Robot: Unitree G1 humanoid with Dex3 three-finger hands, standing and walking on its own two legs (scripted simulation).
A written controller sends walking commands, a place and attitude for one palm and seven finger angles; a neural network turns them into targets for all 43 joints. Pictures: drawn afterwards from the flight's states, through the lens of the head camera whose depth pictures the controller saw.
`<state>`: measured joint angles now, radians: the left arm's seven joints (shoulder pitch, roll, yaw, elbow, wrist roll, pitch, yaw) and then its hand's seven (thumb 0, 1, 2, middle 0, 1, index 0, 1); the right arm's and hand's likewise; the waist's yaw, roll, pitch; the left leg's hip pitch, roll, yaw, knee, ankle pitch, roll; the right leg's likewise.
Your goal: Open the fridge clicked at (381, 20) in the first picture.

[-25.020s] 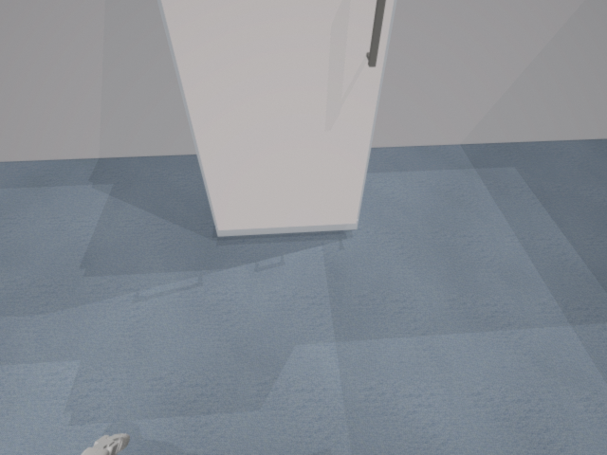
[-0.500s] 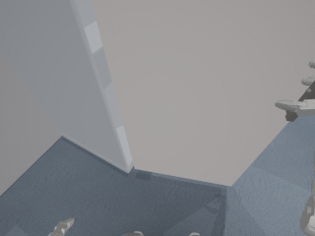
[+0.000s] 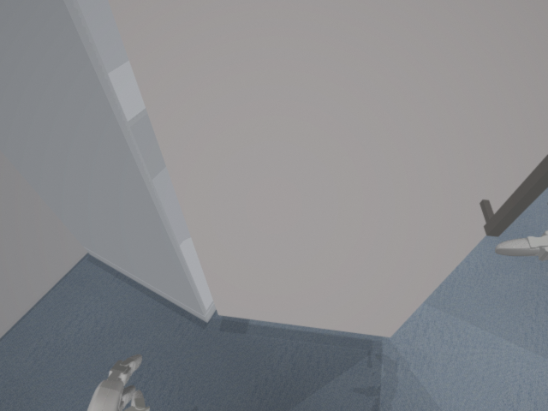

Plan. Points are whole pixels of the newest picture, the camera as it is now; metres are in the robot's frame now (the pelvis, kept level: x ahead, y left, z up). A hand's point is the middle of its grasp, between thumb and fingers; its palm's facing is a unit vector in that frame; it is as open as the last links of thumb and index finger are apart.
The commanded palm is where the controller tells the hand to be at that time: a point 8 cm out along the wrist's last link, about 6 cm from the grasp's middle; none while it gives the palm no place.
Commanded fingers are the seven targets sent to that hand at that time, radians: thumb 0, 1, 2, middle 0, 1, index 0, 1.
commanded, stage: slip the hand off the handle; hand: right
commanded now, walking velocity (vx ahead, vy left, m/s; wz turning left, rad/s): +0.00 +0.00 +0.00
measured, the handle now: out of the picture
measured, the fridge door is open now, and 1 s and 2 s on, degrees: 69 69 69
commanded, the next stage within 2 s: draw the hand back to the body in 1.08 s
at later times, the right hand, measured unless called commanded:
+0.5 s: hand out of the picture +0.32 -0.37 +0.16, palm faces +0.42 +0.87 -0.25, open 14.7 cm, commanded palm +0.27 -0.39 +0.16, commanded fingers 0.00 0.55 -0.20 0.25 1.15 0.25 1.15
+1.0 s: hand out of the picture +0.24 -0.34 +0.15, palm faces +0.44 +0.86 -0.25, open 14.7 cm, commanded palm +0.20 -0.37 +0.16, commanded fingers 0.00 0.55 -0.20 0.25 1.15 0.25 1.15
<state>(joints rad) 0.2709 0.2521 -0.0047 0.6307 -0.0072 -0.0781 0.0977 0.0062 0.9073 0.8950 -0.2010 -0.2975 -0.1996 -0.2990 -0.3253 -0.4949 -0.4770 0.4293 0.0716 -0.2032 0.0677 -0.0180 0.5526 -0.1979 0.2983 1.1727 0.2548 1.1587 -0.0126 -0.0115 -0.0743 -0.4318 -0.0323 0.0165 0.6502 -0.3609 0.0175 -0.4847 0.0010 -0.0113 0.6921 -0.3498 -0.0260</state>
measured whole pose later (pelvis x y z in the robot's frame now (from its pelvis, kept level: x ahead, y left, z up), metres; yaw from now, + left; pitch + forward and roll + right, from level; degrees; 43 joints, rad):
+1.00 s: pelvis -0.02 +0.00 +0.00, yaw -2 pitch +5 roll +2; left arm 0.24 0.25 -0.04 0.64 -0.02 -0.15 0.14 0.01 0.91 0.90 -0.20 -0.30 -0.20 -0.30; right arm -0.05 -0.47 -0.49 0.20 0.18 -0.19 0.15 -0.02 0.56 -0.20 0.26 1.15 0.25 1.16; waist -0.06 -0.03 -0.07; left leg -0.39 -0.02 0.05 0.66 -0.35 0.02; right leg -0.46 0.02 0.03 0.71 -0.33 -0.03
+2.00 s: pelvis -0.01 +0.01 +0.02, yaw -2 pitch -2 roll +0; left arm 0.22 0.24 -0.04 0.68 -0.01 -0.18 0.11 0.01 0.91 0.90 -0.20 -0.30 -0.20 -0.30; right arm 0.30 -0.38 -0.39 -0.18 0.12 -0.04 -0.11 -0.01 0.13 -0.40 0.24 0.90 0.24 0.91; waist -0.08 -0.05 0.00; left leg -0.15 -0.02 0.05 0.47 -0.28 0.02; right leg -0.21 0.02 0.02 0.50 -0.25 -0.02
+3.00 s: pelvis +0.00 +0.01 +0.02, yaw -2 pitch -2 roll +1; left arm 0.19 0.24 -0.03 0.62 0.01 -0.06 0.08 0.01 0.91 0.90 -0.20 -0.30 -0.20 -0.30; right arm 0.44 -0.37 -0.35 -0.39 0.08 -0.07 -0.11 0.01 -0.89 -0.90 0.21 0.30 0.20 0.31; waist -0.05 -0.05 -0.01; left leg -0.08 -0.03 0.05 0.38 -0.26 0.02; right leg -0.17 0.01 0.03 0.46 -0.25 -0.02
